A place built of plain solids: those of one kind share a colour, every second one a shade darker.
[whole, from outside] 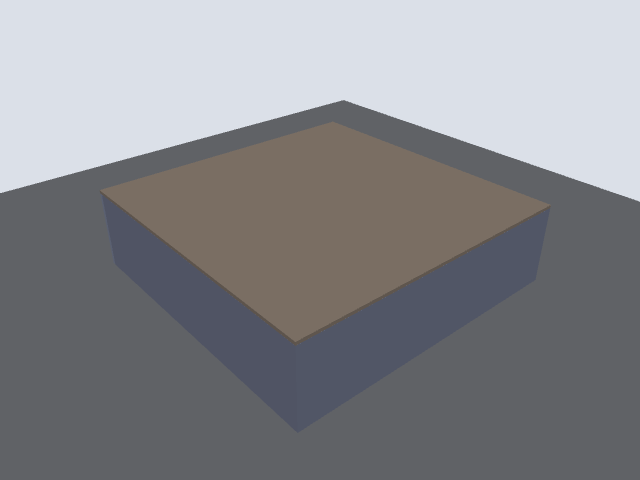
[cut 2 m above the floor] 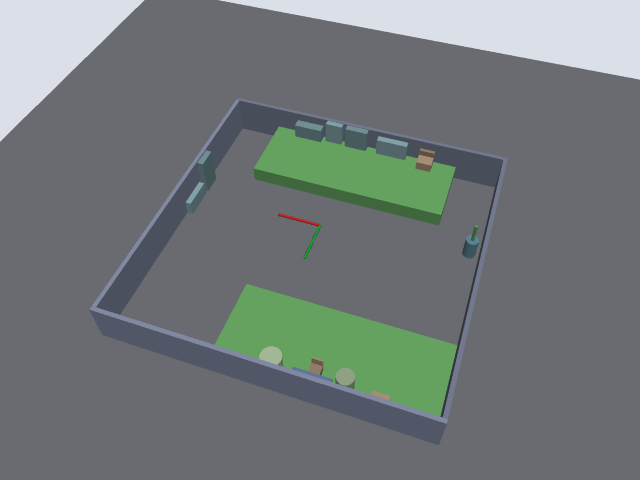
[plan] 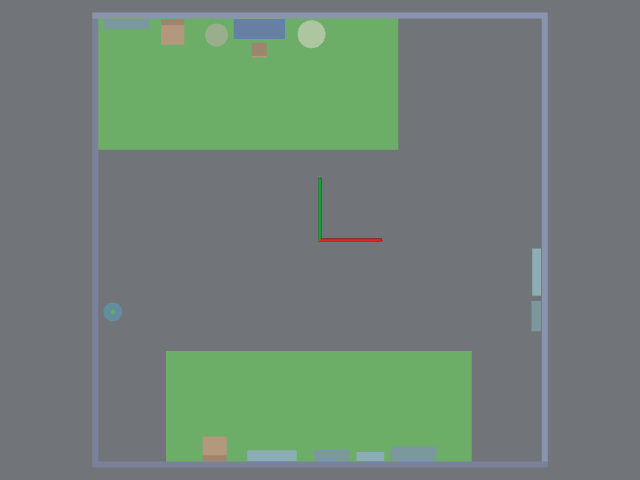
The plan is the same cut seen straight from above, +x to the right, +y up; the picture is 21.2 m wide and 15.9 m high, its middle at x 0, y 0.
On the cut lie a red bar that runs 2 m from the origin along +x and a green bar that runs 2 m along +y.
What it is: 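A loft; one open main floor with 2 platforms, their free sides bare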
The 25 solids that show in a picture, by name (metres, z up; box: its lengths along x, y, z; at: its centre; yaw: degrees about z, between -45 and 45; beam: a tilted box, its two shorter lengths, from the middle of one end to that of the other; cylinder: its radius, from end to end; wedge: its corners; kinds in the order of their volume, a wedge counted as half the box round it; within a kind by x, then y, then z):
{
 "wall_1": {"box": [0.2, 14.68, 4.03], "at": [-7.45, 0.0, 1.97]},
 "wall_2": {"box": [15.09, 0.2, 4.03], "at": [0.0, -7.44, 1.97]},
 "wall_3": {"box": [15.09, 0.2, 4.03], "at": [0.0, 7.44, 1.97]},
 "wall_4": {"box": [0.2, 14.68, 4.03], "at": [7.45, 0.0, 1.97]},
 "floor_1": {"box": [9.94, 4.36, 0.21], "at": [-2.38, 5.16, 0.06]},
 "floor_2": {"box": [10.13, 3.66, 0.84], "at": [-0.04, -5.51, 0.37]},
 "roof_1": {"box": [15.09, 15.08, 0.16], "at": [0.0, 0.0, 4.06]},
 "case_1": {"box": [1.52, 0.34, 1.06], "at": [-6.41, 7.15, 0.69]},
 "case_2": {"box": [1.64, 0.36, 0.94], "at": [-1.59, -7.14, 1.26]},
 "case_3": {"box": [1.2, 0.36, 2.01], "at": [0.4, -7.14, 1.8]},
 "case_4": {"box": [0.92, 0.3, 1.94], "at": [1.67, -7.17, 1.77]},
 "case_5": {"box": [1.51, 0.48, 0.78], "at": [3.1, -7.08, 1.18]},
 "case_6": {"box": [0.32, 1.01, 2.01], "at": [7.17, -2.52, 0.95]},
 "case_7": {"box": [0.3, 1.56, 0.81], "at": [7.18, -1.06, 0.36]},
 "bush_1": {"cylinder": 0.38, "from": [-3.43, 6.79, 0.69], "to": [-3.43, 6.79, 1.69]},
 "bush_2": {"cylinder": 0.46, "from": [-0.28, 6.82, 0.64], "to": [-0.28, 6.82, 1.48]},
 "chair_1": {"box": [0.78, 0.64, 0.46], "at": [-4.88, 6.79, 0.39]},
 "chair_2": {"box": [0.78, 0.21, 0.71], "at": [-4.88, 7.22, 0.52]},
 "chair_3": {"box": [0.8, 0.19, 0.76], "at": [-3.49, -7.22, 1.17]},
 "chair_4": {"box": [0.8, 0.62, 0.46], "at": [-3.49, -6.82, 1.02]},
 "chair_5": {"box": [0.5, 0.06, 0.84], "at": [-2.01, 6.07, 0.58]},
 "chair_6": {"box": [0.5, 0.44, 0.46], "at": [-2.01, 6.32, 0.39]},
 "stove_1": {"cylinder": 0.31, "from": [-6.86, -2.38, 0.0], "to": [-6.86, -2.38, 1.03]},
 "flue_1": {"cylinder": 0.08, "from": [-6.86, -2.38, 1.03], "to": [-6.86, -2.38, 3.98]},
 "table_1": {"box": [1.71, 0.66, 0.04], "at": [-2.01, 6.99, 0.88]}
}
